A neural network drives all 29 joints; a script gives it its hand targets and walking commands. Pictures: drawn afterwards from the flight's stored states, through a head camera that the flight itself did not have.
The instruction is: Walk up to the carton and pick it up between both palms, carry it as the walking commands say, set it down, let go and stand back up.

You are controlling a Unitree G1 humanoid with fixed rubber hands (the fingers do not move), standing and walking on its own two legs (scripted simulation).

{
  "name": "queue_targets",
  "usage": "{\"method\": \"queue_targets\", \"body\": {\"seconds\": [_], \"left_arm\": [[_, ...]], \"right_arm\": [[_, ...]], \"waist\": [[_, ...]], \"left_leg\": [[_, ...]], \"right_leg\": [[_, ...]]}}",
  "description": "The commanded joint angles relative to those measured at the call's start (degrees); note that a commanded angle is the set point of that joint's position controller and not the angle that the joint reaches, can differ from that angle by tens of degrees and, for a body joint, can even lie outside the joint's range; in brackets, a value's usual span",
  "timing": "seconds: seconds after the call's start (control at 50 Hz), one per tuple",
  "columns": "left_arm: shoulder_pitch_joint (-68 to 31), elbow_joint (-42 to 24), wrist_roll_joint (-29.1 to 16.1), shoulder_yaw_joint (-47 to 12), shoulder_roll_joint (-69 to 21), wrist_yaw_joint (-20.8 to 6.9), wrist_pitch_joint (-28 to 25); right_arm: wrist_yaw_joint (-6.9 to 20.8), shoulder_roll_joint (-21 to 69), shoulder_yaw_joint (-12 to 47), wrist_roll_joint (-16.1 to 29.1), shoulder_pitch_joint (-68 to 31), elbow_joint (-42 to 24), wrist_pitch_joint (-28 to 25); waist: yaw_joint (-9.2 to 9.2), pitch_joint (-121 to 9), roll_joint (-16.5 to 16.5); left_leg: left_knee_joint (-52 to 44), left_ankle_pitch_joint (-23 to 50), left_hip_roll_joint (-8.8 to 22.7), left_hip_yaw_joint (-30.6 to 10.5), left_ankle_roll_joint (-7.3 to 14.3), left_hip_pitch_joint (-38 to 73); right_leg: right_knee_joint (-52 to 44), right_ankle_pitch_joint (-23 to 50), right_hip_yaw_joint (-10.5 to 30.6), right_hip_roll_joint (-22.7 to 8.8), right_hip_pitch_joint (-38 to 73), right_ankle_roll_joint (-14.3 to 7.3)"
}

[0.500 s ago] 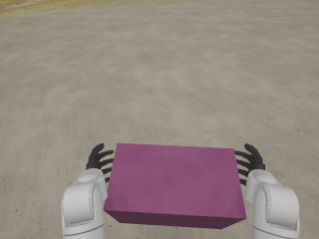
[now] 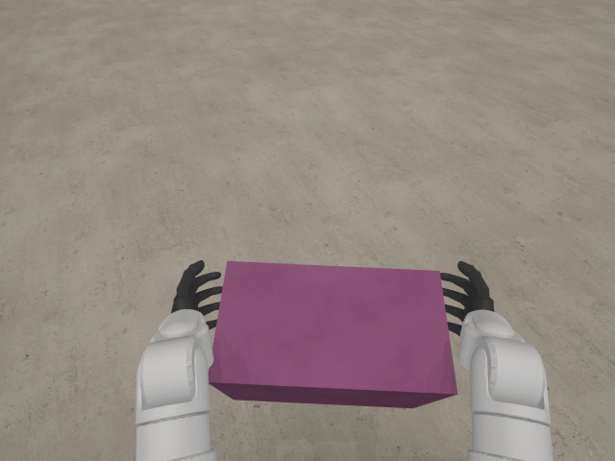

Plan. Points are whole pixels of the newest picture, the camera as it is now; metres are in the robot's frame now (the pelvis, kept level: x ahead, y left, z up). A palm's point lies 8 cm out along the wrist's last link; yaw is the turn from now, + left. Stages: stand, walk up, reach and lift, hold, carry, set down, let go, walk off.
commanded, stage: carry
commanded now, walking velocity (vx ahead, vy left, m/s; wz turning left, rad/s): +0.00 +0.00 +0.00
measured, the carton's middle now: (327, 340) +0.29 -0.01 -0.02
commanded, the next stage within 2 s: none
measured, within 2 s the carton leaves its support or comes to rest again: neither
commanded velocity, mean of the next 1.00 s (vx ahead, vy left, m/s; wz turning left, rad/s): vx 0.00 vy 0.00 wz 0.00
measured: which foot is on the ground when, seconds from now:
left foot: down 0.00-1.00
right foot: down 0.00-0.22, up 0.24-0.32, down 0.34-1.00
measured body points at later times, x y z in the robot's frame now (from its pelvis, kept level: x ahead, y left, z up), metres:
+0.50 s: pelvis -0.02 +0.02 +0.00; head -0.03 +0.01 +0.45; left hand +0.26 +0.21 +0.04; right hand +0.26 -0.15 +0.03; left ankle +0.04 +0.11 -0.73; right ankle +0.05 -0.07 -0.73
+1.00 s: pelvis -0.01 +0.03 +0.00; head -0.02 +0.02 +0.45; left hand +0.27 +0.21 +0.03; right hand +0.27 -0.15 +0.02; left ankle +0.04 +0.11 -0.73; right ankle +0.05 -0.07 -0.73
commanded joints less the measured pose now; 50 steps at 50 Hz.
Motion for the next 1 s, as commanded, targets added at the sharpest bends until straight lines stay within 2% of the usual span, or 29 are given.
{"method": "queue_targets", "body": {"seconds": [0.0, 0.02, 0.04, 0.06, 0.08, 0.1, 0.12, 0.16, 0.2, 0.22, 0.24, 0.26, 0.3, 0.34, 0.4, 0.46, 0.5, 0.54, 0.56, 0.58, 0.6, 0.62, 0.66, 0.68, 0.72, 0.76, 0.9, 0.94, 0.98], "left_arm": [[-28.9, -6.2, -19.1, -36.0, -42.1, -12.4, -2.1], [-26.7, 5.4, -15.1, -30.7, -39.5, -13.1, -3.5], [-26.9, -5.1, -19.3, -36.2, -44.4, -13.3, -3.9], [-28.6, -4.6, -18.4, -34.9, -42.8, -13.4, -4.7], [-28.6, -1.7, -17.7, -34.7, -43.0, -13.9, -5.8], [-29.3, 8.0, -13.2, -28.5, -36.7, -14.3, -8.0], [-30.2, 3.3, -14.5, -30.7, -38.1, -14.2, -9.6], [-32.4, -6.6, -18.0, -36.5, -42.9, -14.1, -10.7], [-32.3, 0.8, -15.6, -34.2, -41.5, -14.6, -11.6], [-31.7, 0.9, -15.2, -34.4, -41.4, -14.3, -11.4], [-33.7, 0.2, -14.2, -34.1, -40.6, -14.2, -12.1], [-33.6, -7.7, -17.3, -37.2, -44.0, -14.0, -11.8], [-30.2, -7.3, -18.1, -37.1, -44.7, -14.1, -10.3], [-27.7, -11.3, -21.0, -40.8, -46.9, -14.0, -7.3], [-25.3, 9.1, -14.0, -31.4, -37.0, -15.0, -7.8], [-27.8, -3.4, -19.4, -37.3, -43.8, -15.5, -9.2], [-31.0, 6.5, -15.7, -32.5, -38.9, -16.0, -11.5], [-33.5, -6.6, -19.8, -36.8, -41.2, -14.9, -12.5], [-32.4, -6.9, -20.1, -37.3, -41.5, -14.5, -12.0], [-31.0, -2.6, -18.7, -36.1, -41.2, -14.8, -11.7], [-27.6, 10.4, -13.3, -31.3, -37.1, -15.4, -11.9], [-27.5, 10.4, -12.9, -31.2, -36.6, -15.5, -13.2], [-29.7, -4.6, -18.7, -37.9, -41.9, -14.7, -12.9], [-29.4, 2.8, -16.0, -35.3, -39.9, -15.4, -13.0], [-29.2, 9.5, -12.2, -32.3, -37.7, -15.7, -14.1], [-30.9, -0.1, -16.1, -36.1, -40.7, -15.4, -15.0], [-27.6, 10.7, -12.1, -32.3, -38.3, -16.6, -16.9], [-31.0, -2.6, -18.0, -38.0, -43.1, -16.2, -16.5], [-31.2, 7.7, -13.7, -33.6, -39.0, -16.7, -16.8]], "right_arm": [[12.9, 44.6, 37.9, 16.9, -26.2, -5.6, -0.4], [13.2, 40.1, 34.3, 13.7, -29.6, -0.3, -2.2], [13.1, 45.8, 39.8, 17.6, -28.7, -9.3, -2.5], [13.3, 45.5, 38.9, 17.2, -29.7, -6.9, -3.1], [13.6, 44.3, 36.9, 15.9, -30.1, -5.5, -4.6], [14.2, 38.9, 30.5, 11.1, -28.4, 6.6, -6.5], [14.4, 41.0, 32.0, 12.3, -26.7, 4.7, -7.6], [14.6, 45.1, 37.3, 16.6, -29.3, -6.1, -8.6], [15.0, 42.0, 33.5, 13.9, -31.0, 0.4, -10.4], [14.9, 42.1, 34.6, 14.0, -30.6, 0.5, -10.2], [15.6, 41.7, 34.4, 13.9, -29.3, 2.8, -10.3], [15.6, 46.0, 38.9, 17.2, -27.5, -3.0, -9.5], [14.9, 45.8, 41.1, 17.7, -27.2, -5.8, -8.1], [13.5, 48.0, 44.8, 18.2, -25.3, -12.9, -5.6], [13.6, 36.9, 34.5, 9.7, -25.6, 4.0, -6.5], [14.1, 43.3, 39.9, 15.3, -29.1, -9.0, -8.1], [14.9, 39.4, 32.9, 10.0, -26.7, 6.0, -9.8], [14.5, 42.4, 36.5, 14.8, -27.6, -4.6, -10.5], [14.5, 43.1, 36.9, 14.9, -24.8, -3.2, -9.8], [14.6, 42.2, 36.5, 14.3, -26.2, -1.9, -10.1], [15.4, 37.5, 31.2, 9.0, -23.5, 10.8, -10.5], [15.5, 36.7, 31.4, 8.9, -24.4, 9.8, -11.8], [15.1, 41.4, 37.5, 15.1, -26.7, -5.4, -11.6], [15.7, 40.0, 34.7, 11.8, -24.3, 3.9, -11.6], [16.5, 37.0, 32.0, 9.3, -26.0, 8.9, -12.7], [16.3, 40.1, 36.1, 13.2, -27.3, 0.4, -13.3], [17.4, 37.2, 34.1, 10.1, -26.9, 8.5, -15.4], [17.0, 42.0, 39.0, 15.1, -28.5, -3.2, -14.8], [17.5, 39.2, 34.5, 11.0, -28.1, 8.1, -15.1]], "waist": [[0.56, -12.8, -7.2], [0.30, -15.9, -12.5], [-0.01, -18.2, -11.6], [0.10, -18.5, -8.7], [-0.09, -20.3, -6.5], [-0.16, -19.0, -6.8], [0.00, -18.4, -4.4], [0.48, -16.4, 4.4], [1.33, -15.2, 18.5], [1.92, -13.5, 18.7], [2.56, -10.4, 17.4], [2.88, -12.5, 11.3], [2.72, -14.0, 0.7], [1.40, -16.0, -6.9], [1.35, -17.6, -5.0], [1.21, -15.8, 0.3], [1.10, -16.1, 1.2], [1.20, -18.0, 2.6], [1.13, -18.5, 2.3], [1.21, -18.6, 1.9], [1.27, -18.4, 3.7], [1.27, -18.9, 3.2], [1.47, -19.1, 4.7], [1.30, -18.2, 2.9], [1.38, -16.5, 4.5], [1.51, -17.0, 3.4], [1.45, -16.8, 2.3], [1.41, -18.0, 1.8], [1.51, -17.7, 2.0]], "left_leg": [[5.3, -14.0, -3.8, 2.5, 1.9, 8.0], [11.3, -9.3, -4.8, 4.2, 2.4, 13.8], [12.6, -6.9, -3.8, 3.3, 2.8, 16.1], [11.4, -5.9, -3.4, 3.2, 3.0, 16.1], [10.1, -4.9, -2.7, 1.6, 3.5, 16.8], [6.0, -7.9, -3.2, 3.1, 3.8, 16.7], [2.2, -9.7, -3.1, 2.9, 3.7, 17.1], [-12.4, -15.5, 4.3, -7.0, 4.6, 14.0], [-17.1, -27.4, 13.9, -18.9, 8.3, -0.9], [-19.8, -31.7, 15.8, -18.0, 9.0, -10.0], [-21.2, -31.9, 16.0, -15.9, 8.2, -12.9], [-17.6, -27.6, 13.9, -12.2, 5.8, -11.4], [-9.7, -17.3, 7.2, -7.8, 2.7, -6.6], [0.6, -3.1, 2.4, -5.6, 2.2, 0.7], [-0.4, 0.4, 3.2, -6.2, 2.1, 9.5], [-3.1, 0.7, 4.4, -7.0, 2.2, 9.1], [-5.3, 0.7, 4.8, -7.4, 2.2, 7.3], [-5.9, 1.6, 5.5, -8.3, 2.2, 8.6], [-6.0, 0.6, 5.5, -8.5, 2.5, 7.8], [-6.1, 1.5, 5.4, -8.3, 2.5, 7.7], [-6.9, -0.4, 5.6, -8.8, 2.7, 8.0], [-6.4, 0.7, 5.8, -8.6, 2.7, 8.8], [-7.4, -0.3, 5.9, -9.0, 2.8, 8.5], [-8.1, -0.7, 6.1, -9.7, 3.0, 7.2], [-10.3, -5.0, 6.8, -10.7, 2.9, 5.4], [-9.4, -4.8, 6.2, -9.7, 3.0, 6.5], [-8.3, -2.2, 5.6, -9.3, 3.0, 7.1], [-8.6, -2.6, 5.5, -9.3, 2.8, 6.6], [-8.1, -3.8, 5.3, -8.6, 3.3, 7.0]], "right_leg": [[-18.7, -30.9, 10.5, -9.5, -3.9, 6.3], [-22.2, -31.7, 11.4, -11.1, -6.0, 7.4], [-21.4, -28.3, 10.2, -11.5, -3.7, 7.1], [-20.1, -26.4, 8.8, -11.4, -2.4, 6.7], [-16.7, -22.3, 7.4, -10.5, -1.1, 5.8], [-17.2, -23.2, 7.0, -9.5, -1.5, 7.5], [-16.0, -21.0, 6.9, -8.6, -0.3, 8.0], [-6.1, -13.8, 4.4, -5.5, 3.4, 6.8], [13.9, -16.2, 3.6, -3.6, 6.1, 2.4], [21.7, -17.3, 3.7, -2.9, 8.8, 1.0], [21.6, -17.5, 3.6, -2.4, 7.6, 0.4], [18.8, -11.5, 4.0, -3.5, 10.0, -0.4], [3.8, -5.1, 6.4, -5.2, 12.6, -1.7], [-7.9, -13.1, 15.8, -12.8, 9.2, -2.6], [-7.8, -19.3, 15.8, -12.6, 2.1, -2.1], [-5.1, -12.7, 10.7, -9.9, 2.3, -0.6], [-2.9, -10.1, 9.2, -9.2, 4.8, -0.9], [-1.0, -6.9, 8.5, -8.5, 5.6, -0.8], [-1.3, -7.6, 8.6, -8.7, 5.5, -0.9], [-0.9, -7.3, 8.0, -9.0, 6.4, -0.7], [-0.6, -8.3, 8.1, -8.8, 5.9, -0.8], [-0.3, -7.0, 8.2, -8.7, 6.2, -0.7], [0.1, -6.4, 7.7, -8.4, 6.8, -0.5], [0.5, -6.8, 7.3, -8.2, 7.0, -0.4], [1.3, -8.9, 6.5, -7.7, 6.5, -0.2], [0.6, -8.7, 7.3, -7.8, 6.4, -0.4], [0.1, -8.1, 8.2, -8.5, 6.5, -0.4], [0.4, -8.0, 7.8, -8.3, 7.4, 0.0], [0.0, -8.7, 7.7, -8.3, 7.4, -0.1]]}}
